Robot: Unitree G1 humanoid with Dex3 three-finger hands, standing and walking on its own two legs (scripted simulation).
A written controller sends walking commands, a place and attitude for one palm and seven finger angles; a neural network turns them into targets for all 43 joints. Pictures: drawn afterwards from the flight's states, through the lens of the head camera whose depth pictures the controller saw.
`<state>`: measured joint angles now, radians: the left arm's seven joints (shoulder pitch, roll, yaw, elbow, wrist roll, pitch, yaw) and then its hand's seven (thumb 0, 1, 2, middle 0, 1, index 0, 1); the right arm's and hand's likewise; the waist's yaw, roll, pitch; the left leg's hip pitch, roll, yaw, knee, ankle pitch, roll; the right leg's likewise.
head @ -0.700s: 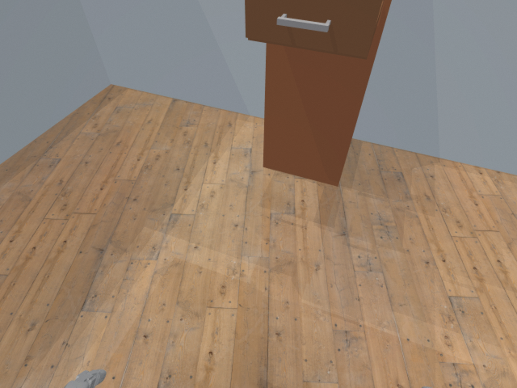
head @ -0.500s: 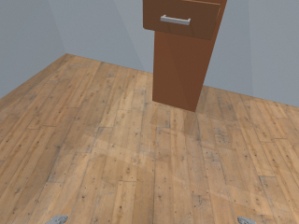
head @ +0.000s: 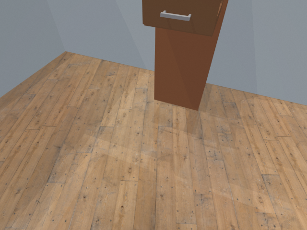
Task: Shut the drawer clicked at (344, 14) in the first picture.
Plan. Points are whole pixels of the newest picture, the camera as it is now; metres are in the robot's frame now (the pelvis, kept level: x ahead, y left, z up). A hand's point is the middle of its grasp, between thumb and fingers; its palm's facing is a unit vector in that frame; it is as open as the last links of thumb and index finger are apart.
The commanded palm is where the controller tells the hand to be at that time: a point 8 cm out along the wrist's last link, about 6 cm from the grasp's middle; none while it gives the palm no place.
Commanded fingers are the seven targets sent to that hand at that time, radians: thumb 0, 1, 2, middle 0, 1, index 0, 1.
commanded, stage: stand and wait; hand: left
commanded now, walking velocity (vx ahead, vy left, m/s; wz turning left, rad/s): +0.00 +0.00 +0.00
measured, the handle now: (176, 15) +1.04 -0.05 +0.14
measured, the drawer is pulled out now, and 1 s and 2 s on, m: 0.28 0.28 0.28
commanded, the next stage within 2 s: look at it before walking up in 0.26 s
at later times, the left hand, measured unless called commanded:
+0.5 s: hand out of the picture +0.07 +0.24 -0.16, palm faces -0.04 -0.94 -0.33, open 7.4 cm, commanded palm none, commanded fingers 0.00 0.90 0.90 -0.20 -0.30 -0.20 -0.30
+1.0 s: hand out of the picture +0.08 +0.25 -0.15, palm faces -0.03 -0.94 -0.34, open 7.4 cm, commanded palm none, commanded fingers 0.00 0.90 0.90 -0.20 -0.30 -0.20 -0.30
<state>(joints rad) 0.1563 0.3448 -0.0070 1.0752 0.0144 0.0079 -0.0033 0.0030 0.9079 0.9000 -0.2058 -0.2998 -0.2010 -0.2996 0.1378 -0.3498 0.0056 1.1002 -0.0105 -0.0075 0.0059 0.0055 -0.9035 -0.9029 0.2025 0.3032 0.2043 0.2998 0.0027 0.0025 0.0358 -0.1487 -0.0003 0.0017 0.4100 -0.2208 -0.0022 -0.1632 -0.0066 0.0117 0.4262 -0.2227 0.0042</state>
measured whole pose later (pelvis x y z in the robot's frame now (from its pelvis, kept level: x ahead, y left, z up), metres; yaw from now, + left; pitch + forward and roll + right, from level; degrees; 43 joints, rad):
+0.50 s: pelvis +0.00 +0.00 +0.00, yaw +0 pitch -2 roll +0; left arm 0.14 0.34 -0.01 1.08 0.02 0.00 0.00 0.00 0.91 0.90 -0.21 -0.30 -0.20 -0.30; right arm 0.13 -0.34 0.01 1.12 -0.01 -0.01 0.01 0.00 -0.90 -0.90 0.20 0.30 0.20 0.30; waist 0.00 -0.01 0.03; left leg -0.15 0.00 0.00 0.39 -0.21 -0.01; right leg -0.16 0.00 0.01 0.40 -0.21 0.00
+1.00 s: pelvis +0.01 +0.00 +0.00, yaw -1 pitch -2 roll +0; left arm 0.14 0.34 -0.01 1.09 0.02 0.00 0.00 0.00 0.91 0.90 -0.21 -0.30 -0.20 -0.30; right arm 0.10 -0.34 0.01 1.11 -0.01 -0.01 0.00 0.00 -0.90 -0.90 0.20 0.30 0.20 0.30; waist 0.01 0.00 0.03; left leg -0.12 0.00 0.01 0.37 -0.22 0.00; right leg -0.14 0.00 0.02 0.39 -0.22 0.01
